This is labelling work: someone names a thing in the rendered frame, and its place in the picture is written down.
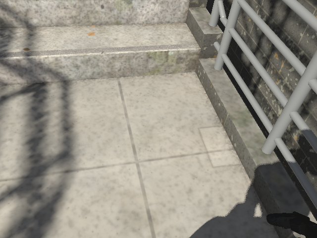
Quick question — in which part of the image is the robot right hand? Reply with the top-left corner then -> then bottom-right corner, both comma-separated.
266,211 -> 317,238

